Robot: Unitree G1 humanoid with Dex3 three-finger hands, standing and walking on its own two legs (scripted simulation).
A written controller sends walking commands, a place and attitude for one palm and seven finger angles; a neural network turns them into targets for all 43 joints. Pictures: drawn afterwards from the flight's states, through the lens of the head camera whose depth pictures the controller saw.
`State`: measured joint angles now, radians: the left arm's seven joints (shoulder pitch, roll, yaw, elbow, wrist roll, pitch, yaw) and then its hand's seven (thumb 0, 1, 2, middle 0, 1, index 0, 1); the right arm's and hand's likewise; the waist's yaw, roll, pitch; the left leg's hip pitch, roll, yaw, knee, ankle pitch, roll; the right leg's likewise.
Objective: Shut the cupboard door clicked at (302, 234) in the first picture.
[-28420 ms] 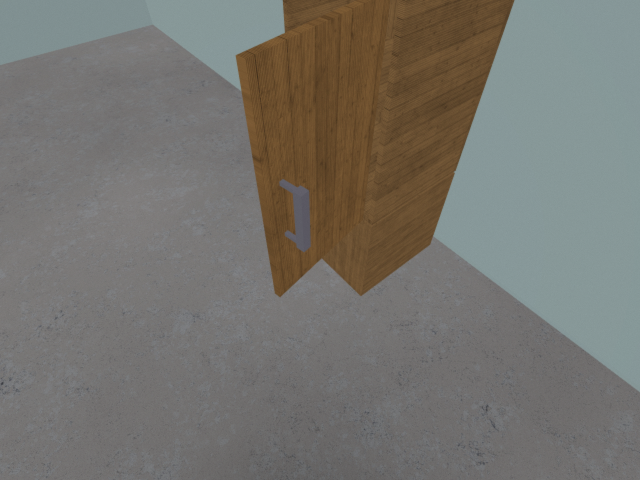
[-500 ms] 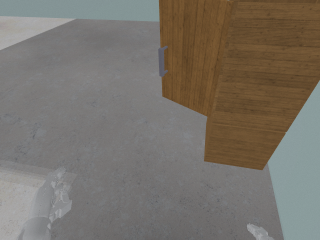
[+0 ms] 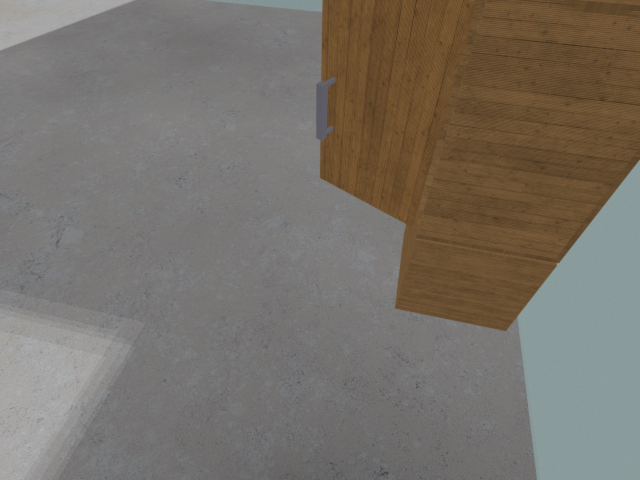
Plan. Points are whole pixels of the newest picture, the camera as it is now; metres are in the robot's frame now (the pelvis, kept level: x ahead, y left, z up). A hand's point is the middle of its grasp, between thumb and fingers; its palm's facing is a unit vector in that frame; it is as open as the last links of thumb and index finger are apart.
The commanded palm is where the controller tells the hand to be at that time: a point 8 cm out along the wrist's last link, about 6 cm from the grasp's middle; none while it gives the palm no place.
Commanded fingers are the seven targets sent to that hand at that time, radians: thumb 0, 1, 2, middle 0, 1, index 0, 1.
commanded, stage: let the arm hang, fingers relaxed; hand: left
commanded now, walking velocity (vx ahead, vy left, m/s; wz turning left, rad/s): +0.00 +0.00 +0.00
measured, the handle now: (326, 109) +1.01 +0.04 -0.08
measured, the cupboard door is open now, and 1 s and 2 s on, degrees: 64 64 64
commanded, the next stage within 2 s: look to check the result in 0.46 s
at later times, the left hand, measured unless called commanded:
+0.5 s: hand out of the picture -0.04 +0.17 -0.18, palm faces +0.03 -0.99 -0.16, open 7.3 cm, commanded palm none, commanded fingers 0.00 0.90 0.90 -0.20 -0.30 -0.20 -0.30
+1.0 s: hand out of the picture -0.01 +0.20 -0.18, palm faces +0.00 -0.98 -0.19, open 7.3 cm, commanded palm none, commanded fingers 0.00 0.90 0.90 -0.20 -0.30 -0.20 -0.30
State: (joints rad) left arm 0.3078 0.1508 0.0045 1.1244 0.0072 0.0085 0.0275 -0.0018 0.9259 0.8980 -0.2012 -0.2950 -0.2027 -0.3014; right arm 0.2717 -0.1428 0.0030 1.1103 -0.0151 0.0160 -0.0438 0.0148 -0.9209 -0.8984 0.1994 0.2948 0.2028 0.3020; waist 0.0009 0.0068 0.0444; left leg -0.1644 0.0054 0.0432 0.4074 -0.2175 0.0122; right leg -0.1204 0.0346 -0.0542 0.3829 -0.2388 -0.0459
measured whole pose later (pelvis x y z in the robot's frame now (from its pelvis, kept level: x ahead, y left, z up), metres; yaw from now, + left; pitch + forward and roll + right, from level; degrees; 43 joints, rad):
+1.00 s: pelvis -0.01 +0.03 +0.00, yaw -1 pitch -1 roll +0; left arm 0.28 0.15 0.01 1.14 0.01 -0.01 0.03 0.00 0.91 0.90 -0.20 -0.30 -0.20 -0.30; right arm 0.28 -0.15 0.00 1.13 -0.02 -0.01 -0.03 0.01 -0.90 -0.90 0.20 0.29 0.20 0.30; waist -0.01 0.00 0.04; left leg -0.16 -0.03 0.08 0.37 -0.20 0.05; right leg -0.15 0.00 -0.02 0.39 -0.23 -0.01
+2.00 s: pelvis +0.02 -0.03 -0.01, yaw +27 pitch +3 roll +1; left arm 0.16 0.25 0.06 0.86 0.03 0.02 0.01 0.00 0.91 0.90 -0.20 -0.30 -0.20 -0.30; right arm 0.23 -0.27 -0.09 0.93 -0.03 0.07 0.00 0.01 -0.90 -0.90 0.20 0.30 0.20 0.30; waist -0.03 0.04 0.05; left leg -0.47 -0.11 -0.18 0.79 -0.41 -0.01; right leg -0.26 0.00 0.04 0.52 -0.35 0.00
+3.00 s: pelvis +0.30 +0.19 +0.00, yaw +64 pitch +1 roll +2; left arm 0.26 0.16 0.06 0.90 0.03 -0.06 0.02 -0.01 0.95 0.90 -0.21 -0.30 -0.21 -0.30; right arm 0.22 -0.21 -0.07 0.96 -0.03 0.03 0.03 0.01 -0.91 -0.90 0.20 0.29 0.20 0.30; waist -0.03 0.00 0.07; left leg -0.58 0.05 0.05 1.08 -0.30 -0.01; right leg -0.18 -0.12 -0.28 0.45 -0.27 -0.02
